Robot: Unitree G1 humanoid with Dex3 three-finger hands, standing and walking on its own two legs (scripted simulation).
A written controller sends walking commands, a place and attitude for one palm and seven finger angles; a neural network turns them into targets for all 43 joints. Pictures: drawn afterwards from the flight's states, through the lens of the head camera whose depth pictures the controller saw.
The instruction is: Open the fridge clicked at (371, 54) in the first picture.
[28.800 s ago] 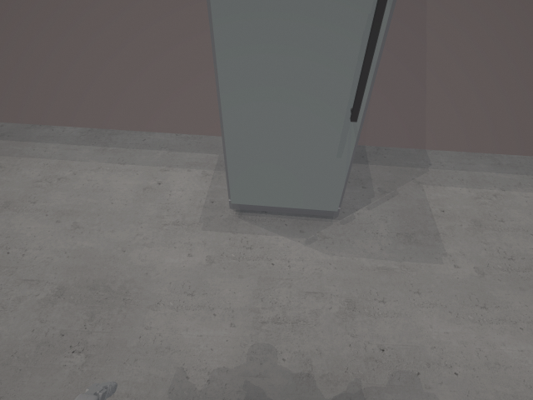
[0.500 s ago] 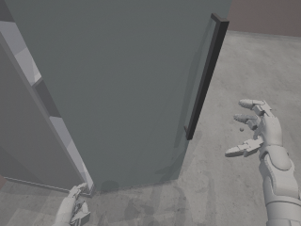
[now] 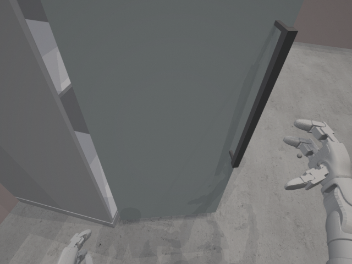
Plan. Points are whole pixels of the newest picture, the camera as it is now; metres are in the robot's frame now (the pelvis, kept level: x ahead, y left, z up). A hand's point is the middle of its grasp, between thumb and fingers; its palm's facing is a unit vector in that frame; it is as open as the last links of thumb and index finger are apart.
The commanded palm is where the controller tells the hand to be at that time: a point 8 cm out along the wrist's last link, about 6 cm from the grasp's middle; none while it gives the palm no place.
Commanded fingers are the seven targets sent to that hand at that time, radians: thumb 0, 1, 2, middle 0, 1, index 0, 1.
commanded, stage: draw the hand back to the body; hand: right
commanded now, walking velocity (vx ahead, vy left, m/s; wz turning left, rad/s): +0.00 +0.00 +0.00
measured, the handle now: (251, 111) +0.51 -0.18 +0.10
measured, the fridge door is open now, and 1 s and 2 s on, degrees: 71 71 71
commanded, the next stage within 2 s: step back with the hand held close in 1.48 s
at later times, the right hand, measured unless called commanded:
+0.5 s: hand (341, 181) +0.25 -0.26 +0.16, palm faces +0.24 +0.96 -0.15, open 14.3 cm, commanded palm +0.20 -0.30 +0.16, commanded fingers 0.00 0.15 -0.39 0.24 0.92 0.24 0.92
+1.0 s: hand out of the picture +0.21 -0.28 +0.17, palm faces +0.45 +0.83 -0.34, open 9.8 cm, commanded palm +0.16 -0.32 +0.18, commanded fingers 0.00 -0.75 -0.83 0.20 0.38 0.20 0.38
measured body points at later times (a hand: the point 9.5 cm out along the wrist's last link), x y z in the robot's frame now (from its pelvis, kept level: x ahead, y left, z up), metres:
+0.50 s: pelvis -0.01 -0.01 +0.01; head -0.04 +0.00 +0.45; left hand +0.20 +0.19 -0.05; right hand +0.23 -0.31 +0.17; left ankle +0.01 +0.11 -0.73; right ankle +0.01 -0.13 -0.73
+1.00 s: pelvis +0.01 -0.02 +0.01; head -0.02 +0.00 +0.46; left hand +0.20 +0.20 -0.07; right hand +0.18 -0.33 +0.19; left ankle +0.01 +0.11 -0.73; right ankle +0.01 -0.13 -0.73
